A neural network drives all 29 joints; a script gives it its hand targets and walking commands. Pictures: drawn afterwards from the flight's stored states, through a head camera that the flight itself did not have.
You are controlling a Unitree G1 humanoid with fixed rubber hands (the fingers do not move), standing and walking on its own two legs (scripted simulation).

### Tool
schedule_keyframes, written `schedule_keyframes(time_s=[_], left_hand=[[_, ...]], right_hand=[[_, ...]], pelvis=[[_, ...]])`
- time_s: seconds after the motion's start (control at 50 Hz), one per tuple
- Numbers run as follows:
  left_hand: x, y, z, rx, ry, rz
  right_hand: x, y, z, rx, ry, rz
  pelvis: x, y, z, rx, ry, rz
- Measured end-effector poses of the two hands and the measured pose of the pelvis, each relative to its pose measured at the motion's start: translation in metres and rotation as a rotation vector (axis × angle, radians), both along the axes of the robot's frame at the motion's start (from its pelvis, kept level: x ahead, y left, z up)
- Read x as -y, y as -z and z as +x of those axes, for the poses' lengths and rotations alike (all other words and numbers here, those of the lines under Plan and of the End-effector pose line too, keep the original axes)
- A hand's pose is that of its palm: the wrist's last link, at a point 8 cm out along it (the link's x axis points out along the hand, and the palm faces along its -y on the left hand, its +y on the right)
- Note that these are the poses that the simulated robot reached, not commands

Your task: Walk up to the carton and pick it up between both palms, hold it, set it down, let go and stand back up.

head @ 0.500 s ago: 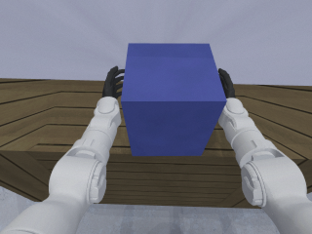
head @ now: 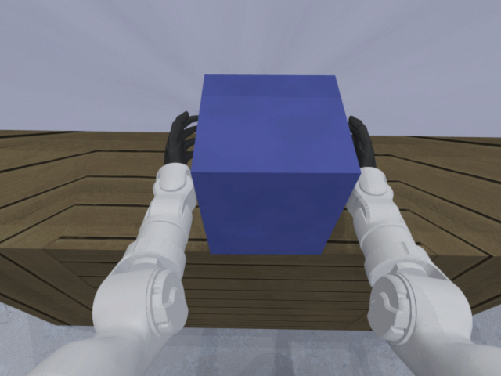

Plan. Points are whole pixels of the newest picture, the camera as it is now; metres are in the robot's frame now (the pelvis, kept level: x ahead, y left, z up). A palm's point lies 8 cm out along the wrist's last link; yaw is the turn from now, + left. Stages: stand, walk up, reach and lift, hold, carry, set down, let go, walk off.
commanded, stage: reach and lift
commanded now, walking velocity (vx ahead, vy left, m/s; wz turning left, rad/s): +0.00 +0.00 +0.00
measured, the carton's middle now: (267, 172) +0.44 +0.01 +0.05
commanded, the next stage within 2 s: none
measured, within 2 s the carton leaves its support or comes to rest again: leaves its support in 1.16 s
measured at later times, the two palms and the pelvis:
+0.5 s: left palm (174, 167) +0.42 +0.16 +0.08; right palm (359, 174) +0.41 -0.14 +0.08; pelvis +0.03 +0.01 +0.01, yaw +0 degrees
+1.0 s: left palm (174, 168) +0.41 +0.16 +0.08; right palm (359, 174) +0.41 -0.14 +0.08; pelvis +0.02 +0.01 +0.01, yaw +1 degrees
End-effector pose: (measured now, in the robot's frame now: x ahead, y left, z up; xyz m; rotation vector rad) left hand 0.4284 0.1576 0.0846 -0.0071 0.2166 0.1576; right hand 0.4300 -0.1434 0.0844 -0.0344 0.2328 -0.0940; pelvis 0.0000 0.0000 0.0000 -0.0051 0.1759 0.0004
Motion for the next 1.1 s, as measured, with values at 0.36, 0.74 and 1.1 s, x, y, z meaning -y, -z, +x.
schedule_keyframes(time_s=[0.36, 0.74, 1.1], left_hand=[[-0.004, 0.003, -0.012, -0.011, 0.01, -0.003], [-0.004, 0.001, -0.013, -0.019, 0.009, 0.02], [-0.004, 0.0, -0.017, -0.003, 0.002, 0.019]], right_hand=[[-0.003, 0.005, -0.015, 0.062, 0.0, -0.026], [-0.003, 0.005, -0.015, 0.066, -0.003, -0.028], [-0.003, 0.003, -0.017, 0.095, -0.011, -0.055]], pelvis=[[-0.009, -0.005, 0.025, 0.138, -0.002, -0.003], [-0.011, -0.005, 0.025, 0.142, -0.007, -0.007], [-0.008, -0.005, 0.024, 0.117, -0.02, -0.006]])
